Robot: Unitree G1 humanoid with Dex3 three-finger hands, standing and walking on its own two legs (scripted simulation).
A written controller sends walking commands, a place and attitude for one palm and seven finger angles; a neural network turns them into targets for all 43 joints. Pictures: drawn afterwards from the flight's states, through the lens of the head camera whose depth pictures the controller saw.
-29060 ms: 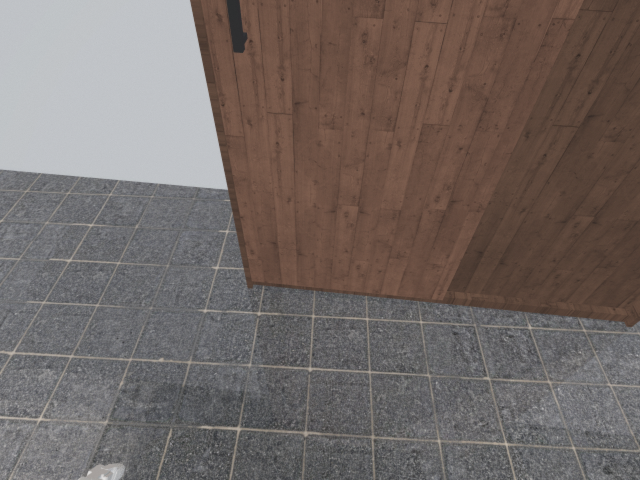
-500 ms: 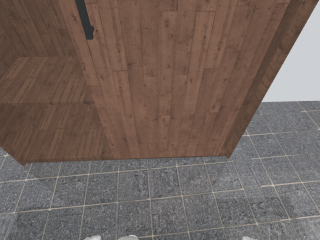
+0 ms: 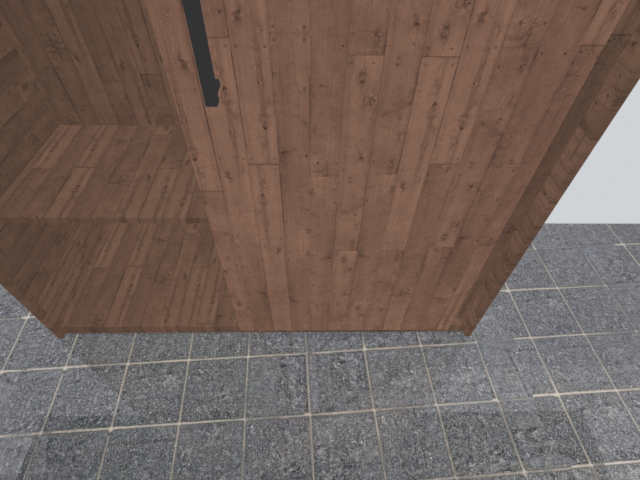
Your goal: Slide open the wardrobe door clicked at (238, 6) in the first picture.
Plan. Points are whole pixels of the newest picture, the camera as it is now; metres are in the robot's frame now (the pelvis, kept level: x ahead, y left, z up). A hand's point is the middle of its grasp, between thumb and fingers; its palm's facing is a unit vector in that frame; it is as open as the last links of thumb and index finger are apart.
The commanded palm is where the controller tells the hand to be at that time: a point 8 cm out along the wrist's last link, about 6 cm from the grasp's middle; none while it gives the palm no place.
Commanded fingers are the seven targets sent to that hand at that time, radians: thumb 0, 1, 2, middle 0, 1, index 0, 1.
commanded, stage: let the arm hang, fingers relaxed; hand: left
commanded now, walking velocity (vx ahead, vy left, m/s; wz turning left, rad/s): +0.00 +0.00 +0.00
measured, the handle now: (201, 32) +0.65 +0.22 +0.25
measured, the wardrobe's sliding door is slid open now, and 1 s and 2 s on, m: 0.61 0.61 0.61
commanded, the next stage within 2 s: look to check the result in 0.32 s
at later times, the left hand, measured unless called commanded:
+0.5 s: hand out of the picture +0.01 +0.17 -0.18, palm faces -0.02 -0.98 -0.19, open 7.4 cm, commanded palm none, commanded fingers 0.00 0.90 0.90 -0.20 -0.30 -0.20 -0.30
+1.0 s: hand out of the picture +0.04 +0.19 -0.17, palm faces -0.03 -0.97 -0.25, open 7.4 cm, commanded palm none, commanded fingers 0.00 0.90 0.90 -0.20 -0.30 -0.20 -0.30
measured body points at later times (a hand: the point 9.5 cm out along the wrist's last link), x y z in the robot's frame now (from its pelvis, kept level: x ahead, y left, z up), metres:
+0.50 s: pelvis +0.00 +0.00 +0.00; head +0.01 +0.00 +0.45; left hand +0.01 +0.22 -0.16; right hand -0.01 -0.23 -0.16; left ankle +0.00 +0.08 -0.74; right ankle +0.00 -0.14 -0.74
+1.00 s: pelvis +0.00 -0.01 +0.00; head +0.01 -0.01 +0.45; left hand +0.04 +0.25 -0.15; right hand +0.03 -0.27 -0.15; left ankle +0.00 +0.08 -0.74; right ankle +0.00 -0.14 -0.74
